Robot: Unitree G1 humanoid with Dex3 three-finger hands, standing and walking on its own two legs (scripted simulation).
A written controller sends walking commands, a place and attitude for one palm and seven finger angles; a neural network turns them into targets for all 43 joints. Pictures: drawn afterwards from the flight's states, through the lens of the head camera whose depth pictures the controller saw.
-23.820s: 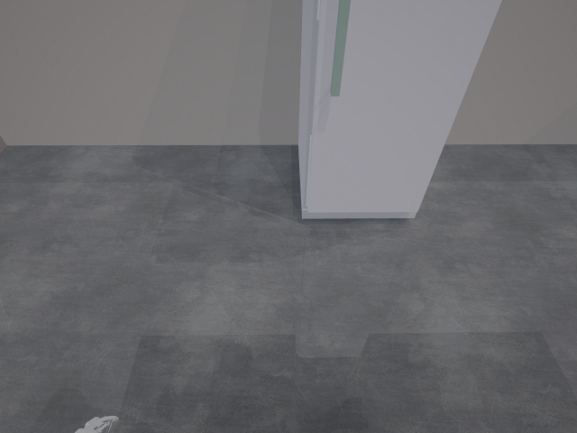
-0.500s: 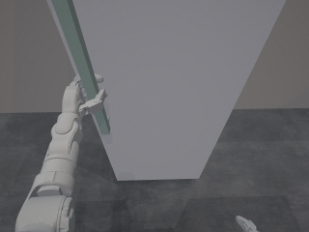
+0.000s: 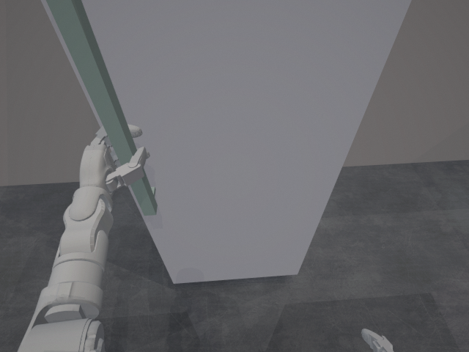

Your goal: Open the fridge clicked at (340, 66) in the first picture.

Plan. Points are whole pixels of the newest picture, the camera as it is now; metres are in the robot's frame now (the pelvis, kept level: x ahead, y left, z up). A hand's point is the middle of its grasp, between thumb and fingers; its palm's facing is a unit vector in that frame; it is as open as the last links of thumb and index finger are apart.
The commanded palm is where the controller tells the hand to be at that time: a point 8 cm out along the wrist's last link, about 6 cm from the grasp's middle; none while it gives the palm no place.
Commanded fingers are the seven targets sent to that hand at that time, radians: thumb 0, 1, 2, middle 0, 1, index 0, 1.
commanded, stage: grip the handle and tug to test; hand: left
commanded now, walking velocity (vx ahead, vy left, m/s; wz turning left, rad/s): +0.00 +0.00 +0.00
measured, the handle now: (120, 120) +0.45 +0.20 +0.17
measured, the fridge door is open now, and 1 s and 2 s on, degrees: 0 21 53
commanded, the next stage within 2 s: pull the door a little, standing still in 0.12 s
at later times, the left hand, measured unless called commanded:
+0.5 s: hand (136, 178) +0.37 +0.17 +0.12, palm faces +0.08 -1.00 +0.00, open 6.2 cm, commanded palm +0.31 +0.21 +0.12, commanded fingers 0.00 0.90 0.90 -0.45 -1.40 -0.45 -1.40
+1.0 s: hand (152, 250) +0.24 +0.12 +0.12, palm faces +0.06 -0.99 -0.15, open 6.9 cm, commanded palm +0.21 +0.17 +0.12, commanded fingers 0.00 0.90 0.90 -0.45 -1.40 -0.45 -1.40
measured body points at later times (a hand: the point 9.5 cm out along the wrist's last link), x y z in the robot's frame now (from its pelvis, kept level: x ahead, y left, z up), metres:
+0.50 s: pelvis +0.02 +0.01 +0.00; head +0.03 +0.00 +0.45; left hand +0.36 +0.22 +0.12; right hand +0.18 -0.23 -0.09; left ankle -0.02 +0.11 -0.73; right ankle +0.00 -0.11 -0.73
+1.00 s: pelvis -0.03 +0.00 +0.01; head -0.03 -0.02 +0.46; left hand +0.23 +0.17 +0.13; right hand +0.16 -0.22 -0.08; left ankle -0.02 +0.11 -0.73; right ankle +0.00 -0.11 -0.73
